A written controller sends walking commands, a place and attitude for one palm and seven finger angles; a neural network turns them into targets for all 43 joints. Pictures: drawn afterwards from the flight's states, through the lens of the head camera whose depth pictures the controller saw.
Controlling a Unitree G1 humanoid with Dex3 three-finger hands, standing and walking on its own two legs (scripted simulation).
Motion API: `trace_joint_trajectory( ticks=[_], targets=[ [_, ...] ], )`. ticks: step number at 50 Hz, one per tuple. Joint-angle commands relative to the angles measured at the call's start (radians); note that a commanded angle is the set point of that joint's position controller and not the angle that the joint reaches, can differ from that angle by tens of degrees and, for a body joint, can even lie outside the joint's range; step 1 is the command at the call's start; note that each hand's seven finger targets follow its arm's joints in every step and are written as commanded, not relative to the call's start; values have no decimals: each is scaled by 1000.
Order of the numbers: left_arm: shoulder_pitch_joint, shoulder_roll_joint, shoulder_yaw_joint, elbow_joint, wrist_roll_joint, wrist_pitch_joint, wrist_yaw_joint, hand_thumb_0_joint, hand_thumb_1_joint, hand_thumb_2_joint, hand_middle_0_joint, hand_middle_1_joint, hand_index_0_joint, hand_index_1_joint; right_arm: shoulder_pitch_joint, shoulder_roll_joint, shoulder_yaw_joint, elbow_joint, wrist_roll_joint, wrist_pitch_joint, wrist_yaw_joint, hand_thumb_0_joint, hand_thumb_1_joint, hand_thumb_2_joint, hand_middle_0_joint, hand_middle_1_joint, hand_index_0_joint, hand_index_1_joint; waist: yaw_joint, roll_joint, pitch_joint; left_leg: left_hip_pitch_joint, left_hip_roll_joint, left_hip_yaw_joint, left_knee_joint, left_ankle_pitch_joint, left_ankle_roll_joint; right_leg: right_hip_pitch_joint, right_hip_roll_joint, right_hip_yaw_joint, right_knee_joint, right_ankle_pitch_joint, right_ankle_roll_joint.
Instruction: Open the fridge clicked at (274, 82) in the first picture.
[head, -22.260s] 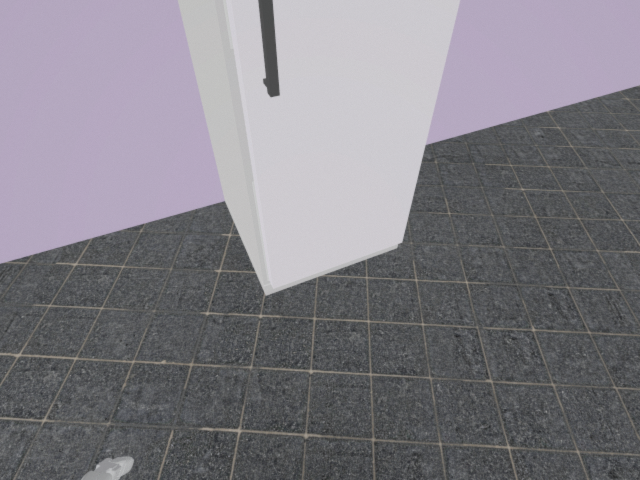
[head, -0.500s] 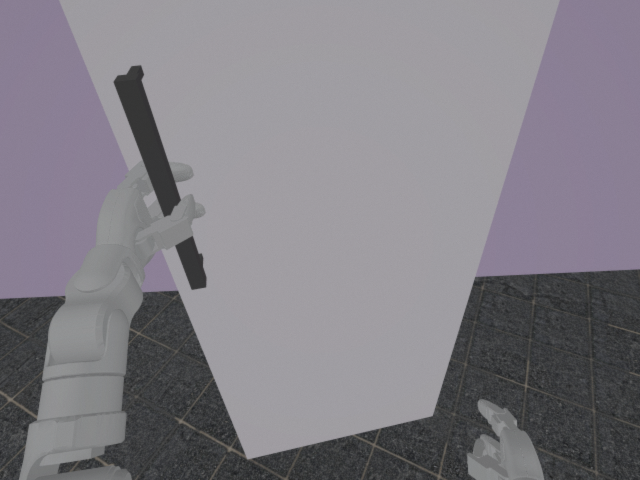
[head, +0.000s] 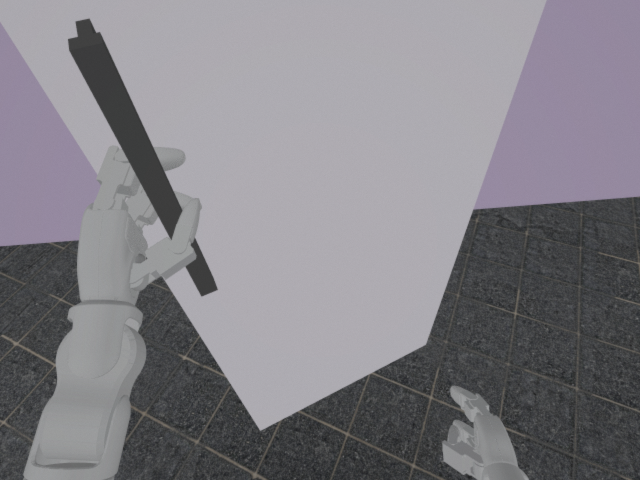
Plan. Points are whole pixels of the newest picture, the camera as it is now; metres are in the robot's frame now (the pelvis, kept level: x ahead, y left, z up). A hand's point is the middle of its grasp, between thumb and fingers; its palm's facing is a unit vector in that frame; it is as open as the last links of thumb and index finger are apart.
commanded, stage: walk backward, drawing the door open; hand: left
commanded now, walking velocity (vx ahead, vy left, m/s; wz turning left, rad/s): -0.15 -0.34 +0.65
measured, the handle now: (160, 188) +0.34 +0.16 +0.23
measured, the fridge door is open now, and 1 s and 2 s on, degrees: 23 44 81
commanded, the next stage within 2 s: stop walking and hold the door back in 1.78 s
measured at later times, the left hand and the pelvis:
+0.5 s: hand (230, 304) +0.23 +0.08 +0.20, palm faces +0.27 -0.94 -0.23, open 7.5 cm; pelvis -0.04 -0.11 -0.01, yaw +15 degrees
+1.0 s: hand (334, 363) +0.18 -0.01 +0.20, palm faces +0.66 -0.73 -0.18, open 7.2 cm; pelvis +0.02 -0.29 -0.02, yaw +41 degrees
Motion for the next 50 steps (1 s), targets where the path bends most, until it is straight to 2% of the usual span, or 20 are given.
trace_joint_trajectory(
  ticks=[1, 13, 15, 16, 17, 18, 20, 22, 24, 28, 33, 35, 36, 38, 39, 41, 46, 47, 49, 50],
  targets=[
    [-259, 137, 81, -344, 0, -142, -15, 0, 900, 900, -450, -1400, -450, -1400, -153, -109, -49, -152, 1, -67, -14, 0, -900, -900, 200, 300, 200, 300, 19, 4, -283, 196, 79, -155, -103, -10, 74, -70, -18, 9, -106, 9, 32],
    [-249, 87, 32, -411, 0, -103, -31, 0, 900, 900, -450, -1400, -450, -1400, -121, -84, -56, -88, -6, -142, -41, 0, -900, -900, 200, 300, 200, 300, 7, -145, -211, 12, 17, -6, 247, -74, 13, -33, -199, -49, -35, 281, -96],
    [-275, 64, 2, -412, -5, -103, -50, 0, 900, 900, -450, -1400, -450, -1400, -71, -103, -59, -77, -11, -162, -42, 0, -900, -900, 200, 300, 200, 300, -18, -84, -194, 122, 102, -161, 57, 188, 71, -130, -103, -94, 143, 254, -40],
    [-286, 53, -7, -431, -10, -112, -56, 0, 900, 900, -450, -1400, -450, -1400, -46, -115, -67, -75, -24, -167, -40, 0, -900, -900, 200, 300, 200, 300, -27, 86, -241, 242, 211, -421, -51, 368, 156, -246, 7, -74, 280, 104, 30],
    [-312, 70, -3, -449, 3, -133, -67, 0, 900, 900, -450, -1400, -450, -1400, -59, -129, -80, -70, -47, -164, -35, 0, -900, -900, 200, 300, 200, 300, -13, 233, -223, 303, 320, -668, -196, 435, 233, -345, 59, 17, 454, -234, 81],
    [-321, 91, 25, -446, 25, -147, -75, 0, 900, 900, -450, -1400, -450, -1400, -98, -116, -76, -72, -64, -162, -21, 0, -900, -900, 200, 300, 200, 300, 22, 188, -242, 262, 369, -731, -188, 395, 264, -316, 22, 154, 529, -259, 75],
    [-276, 112, 85, -436, 27, -150, -73, 0, 900, 900, -450, -1400, -450, -1400, -167, -118, -88, -79, -51, -162, -6, 0, -900, -900, 200, 300, 200, 300, 63, 64, -275, 55, 303, -490, -118, 234, 178, -101, -30, 216, 317, -220, 32],
    [-283, 102, 93, -453, -6, -136, -53, 0, 900, 900, -450, -1400, -450, -1400, -170, -103, -91, -92, -24, -168, 1, 0, -900, -900, 200, 300, 200, 300, 63, -14, -335, -71, 109, -184, -45, -211, 32, 207, -36, 101, -139, -65, -10],
    [-351, 146, 104, -458, 15, -129, -33, 0, 900, 900, -450, -1400, -450, -1400, -172, -76, -101, -87, 7, -161, -4, 0, -900, -900, 200, 300, 200, 300, 56, -300, -335, -160, -94, 63, 581, -424, -49, 88, -343, 315, -331, -169, -189],
    [-335, 83, 39, -460, 38, -133, -49, 0, 900, 900, -450, -1400, -450, -1400, -144, -71, -83, -80, -23, -157, -14, 0, -900, -900, 200, 300, 200, 300, 40, -154, -251, -274, 2, 44, 765, -400, -19, 165, -306, 55, -142, 354, -174],
    [-321, 20, -47, -448, 45, -154, -46, 0, 900, 900, -450, -1400, -450, -1400, -114, -64, -61, -122, -34, -156, -36, 0, -900, -900, 200, 300, 200, 300, 46, -203, -289, -175, 12, 139, 345, -402, -4, 324, -313, -27, -46, 808, -159],
    [-348, 10, -73, -466, 48, -161, -43, 0, 900, 900, -450, -1400, -450, -1400, -59, -71, -64, -125, -27, -154, -37, 0, -900, -900, 200, 300, 200, 300, 17, -201, -331, -40, 0, 173, 108, -301, 13, 299, -265, -82, 54, 908, -77],
    [-362, 3, -94, -465, 49, -168, -43, 0, 900, 900, -450, -1400, -450, -1400, -21, -82, -73, -123, -24, -152, -38, 0, -900, -900, 200, 300, 200, 300, -20, -170, -369, 194, 32, 136, -26, -133, 45, 137, -234, -116, 210, 905, 0],
    [-370, -45, -139, -427, 53, -197, -58, 0, 900, 900, -450, -1400, -450, -1400, -43, -148, -107, -146, -38, -134, -30, 0, -900, -900, 200, 300, 200, 300, -27, 191, -371, 683, 517, -574, -66, 864, 286, -513, -54, 13, 605, -171, 135],
    [-371, 12, -72, -368, 88, -212, -69, 0, 900, 900, -450, -1400, -450, -1400, -67, -163, -100, -147, -47, -128, -12, 0, -900, -900, 200, 300, 200, 300, -2, 92, -318, 641, 577, -624, -30, 861, 318, -571, -79, 165, 693, -267, 98],
    [-435, 37, -53, -479, 84, -202, -95, 0, 900, 900, -450, -1400, -450, -1400, -174, -149, -107, -136, -27, -131, 12, 0, -900, -900, 200, 300, 200, 300, 18, -15, -276, 465, 473, -424, -13, 648, 237, -524, -116, 197, 579, -208, 57],
    [-396, -18, -51, -382, 48, -158, -69, 0, 900, 900, -450, -1400, -450, -1400, -167, -138, -120, -127, 25, -151, 27, 0, -900, -900, 200, 300, 200, 300, 39, 135, -326, 64, 173, -65, 61, 23, 69, 157, -31, -17, -12, 129, 73],
    [-423, 28, -25, -394, 47, -151, -57, 0, 900, 900, -450, -1400, -450, -1400, -141, -130, -116, -128, 39, -145, 29, 0, -900, -900, 200, 300, 200, 300, 29, 25, -345, 71, 88, -18, 141, -106, 46, 169, -43, -29, -90, 155, 64],
    [-411, 114, 37, -425, 45, -146, -32, 0, 900, 900, -450, -1400, -450, -1400, -173, -67, -101, -153, 38, -139, 18, 0, -900, -900, 200, 300, 200, 300, 56, -454, -356, -83, -67, 58, 571, -469, 7, 122, -311, 196, -214, 247, -73],
    [-398, 129, 68, -442, 42, -145, -21, 0, 900, 900, -450, -1400, -450, -1400, -178, -58, -85, -142, 26, -147, 5, 0, -900, -900, 200, 300, 200, 300, 69, -419, -339, -91, -44, 17, 721, -527, 23, 35, -363, 174, -197, 322, -122]
  ],
)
